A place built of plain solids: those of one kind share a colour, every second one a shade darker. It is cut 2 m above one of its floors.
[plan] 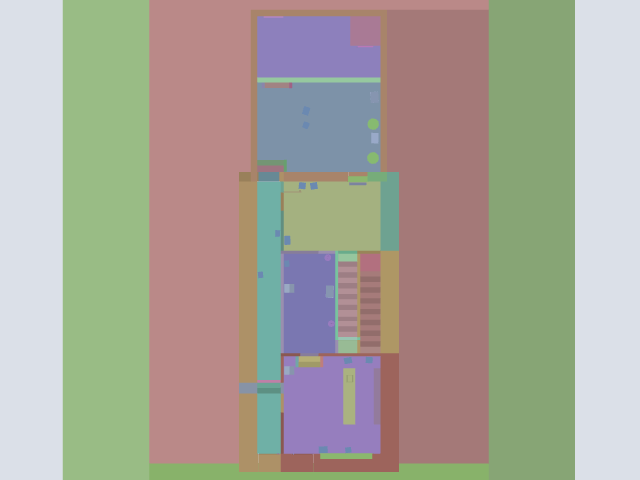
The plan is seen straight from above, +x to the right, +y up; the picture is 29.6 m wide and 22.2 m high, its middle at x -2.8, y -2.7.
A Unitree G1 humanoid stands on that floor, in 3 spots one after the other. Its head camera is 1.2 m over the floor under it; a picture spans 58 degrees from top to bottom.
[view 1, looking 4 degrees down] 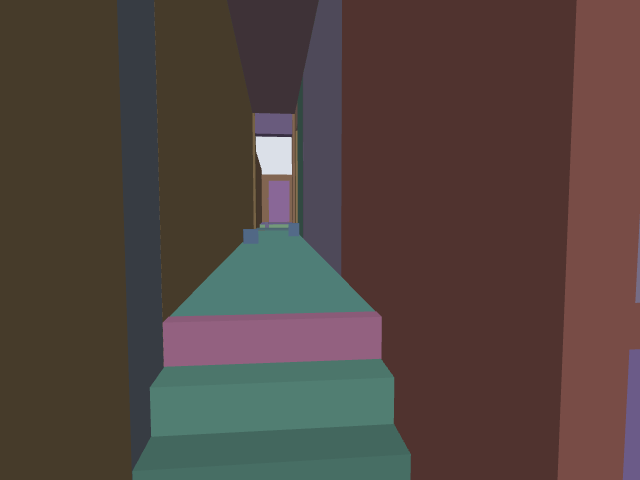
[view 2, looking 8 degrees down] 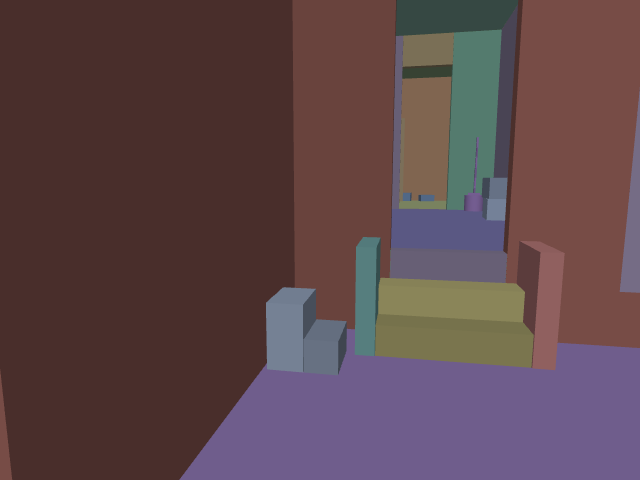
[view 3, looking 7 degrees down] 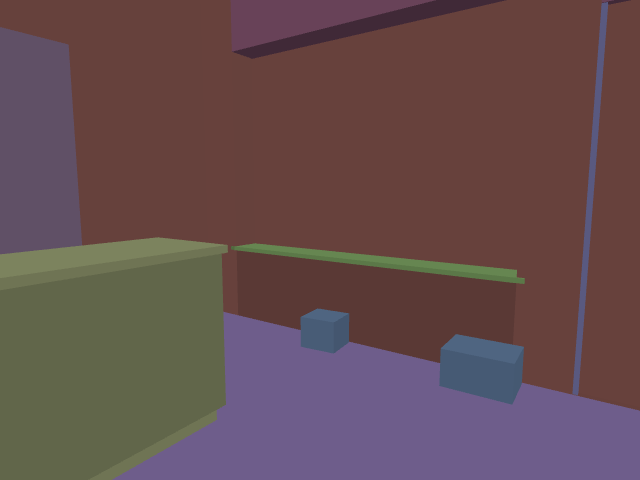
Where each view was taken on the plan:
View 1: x -5.16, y -11.43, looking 84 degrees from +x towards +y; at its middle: wall_store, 5.19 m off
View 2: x -3.62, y -11.43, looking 101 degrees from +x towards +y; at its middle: wall_sales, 3.45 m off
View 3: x -3.29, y -9.78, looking -55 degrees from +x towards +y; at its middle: wall_sales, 3.75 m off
